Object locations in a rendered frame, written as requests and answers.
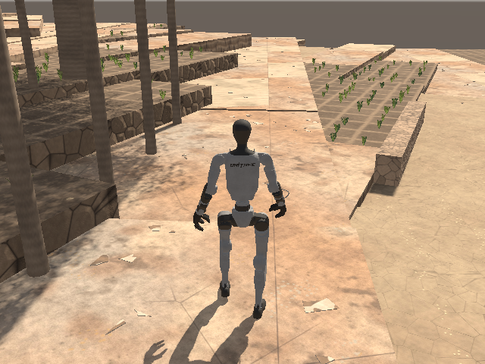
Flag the robot right shin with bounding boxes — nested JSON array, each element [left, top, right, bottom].
[[254, 257, 267, 309]]

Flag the robot right hand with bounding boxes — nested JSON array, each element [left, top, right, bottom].
[[269, 203, 286, 218]]

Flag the right robot upper arm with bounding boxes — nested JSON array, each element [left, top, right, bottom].
[[258, 152, 280, 193]]

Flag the robot right forearm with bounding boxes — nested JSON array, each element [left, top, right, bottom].
[[272, 182, 285, 206]]

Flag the robot shin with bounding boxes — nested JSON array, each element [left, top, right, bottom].
[[254, 257, 267, 309], [220, 240, 230, 287]]

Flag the robot left hand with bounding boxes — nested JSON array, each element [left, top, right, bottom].
[[193, 212, 210, 231]]

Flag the left robot upper arm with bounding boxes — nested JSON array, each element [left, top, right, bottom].
[[205, 152, 227, 195]]

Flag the robot left shin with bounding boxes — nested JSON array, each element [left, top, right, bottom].
[[220, 240, 230, 287]]

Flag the robot left forearm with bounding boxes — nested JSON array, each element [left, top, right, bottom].
[[196, 183, 212, 215]]

